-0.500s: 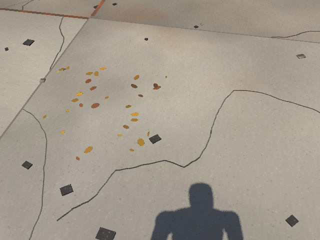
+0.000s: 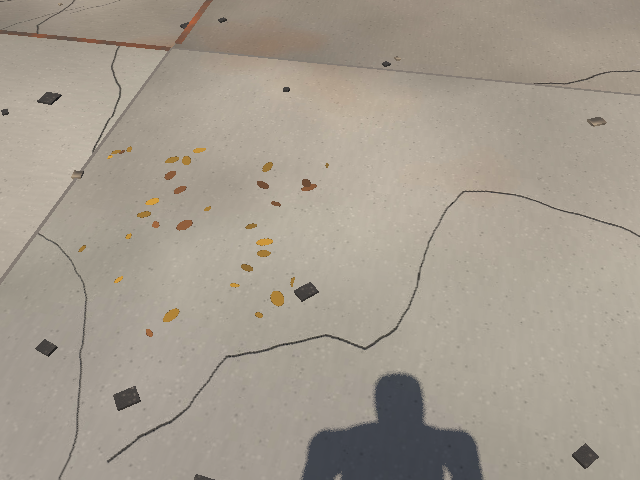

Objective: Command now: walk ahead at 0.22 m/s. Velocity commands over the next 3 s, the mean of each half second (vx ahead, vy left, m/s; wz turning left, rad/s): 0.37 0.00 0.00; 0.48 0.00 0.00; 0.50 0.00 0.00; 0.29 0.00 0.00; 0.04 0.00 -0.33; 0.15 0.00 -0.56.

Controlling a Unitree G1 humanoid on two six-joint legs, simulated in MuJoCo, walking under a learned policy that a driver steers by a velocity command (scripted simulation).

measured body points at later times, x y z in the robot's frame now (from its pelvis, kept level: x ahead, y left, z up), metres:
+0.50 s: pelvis +0.19 -0.05 +0.00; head +0.21 -0.06 +0.45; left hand +0.08 +0.16 -0.14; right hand +0.31 -0.28 -0.14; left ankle +0.30 +0.07 -0.68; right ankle +0.07 -0.11 -0.74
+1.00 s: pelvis +0.47 -0.03 +0.00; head +0.49 -0.02 +0.45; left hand +0.60 +0.20 -0.13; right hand +0.40 -0.25 -0.14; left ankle +0.42 +0.02 -0.74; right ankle +0.62 -0.18 -0.68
